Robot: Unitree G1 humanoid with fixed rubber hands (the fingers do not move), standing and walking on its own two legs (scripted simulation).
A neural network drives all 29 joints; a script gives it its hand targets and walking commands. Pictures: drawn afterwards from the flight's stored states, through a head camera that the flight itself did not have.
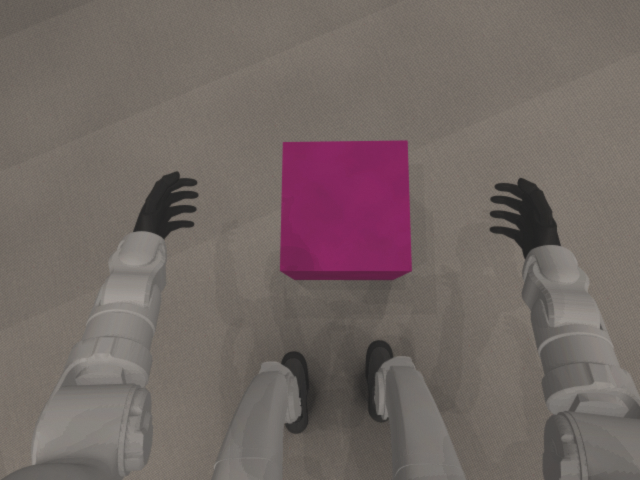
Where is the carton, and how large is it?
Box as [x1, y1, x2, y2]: [280, 140, 411, 279]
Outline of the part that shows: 407,140 283,142 280,270 294,279 393,279 411,270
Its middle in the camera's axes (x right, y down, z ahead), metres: +0.06 -0.06 +0.96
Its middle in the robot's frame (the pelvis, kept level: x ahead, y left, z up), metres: +0.51 -0.01 -0.57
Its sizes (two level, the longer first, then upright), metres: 0.288 0.276 0.278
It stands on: the floor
